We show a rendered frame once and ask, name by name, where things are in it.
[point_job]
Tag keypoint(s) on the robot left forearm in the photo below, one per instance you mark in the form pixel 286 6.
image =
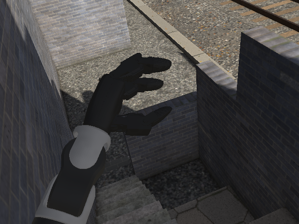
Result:
pixel 69 196

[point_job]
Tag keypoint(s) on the robot left hand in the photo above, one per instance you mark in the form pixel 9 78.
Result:
pixel 124 83

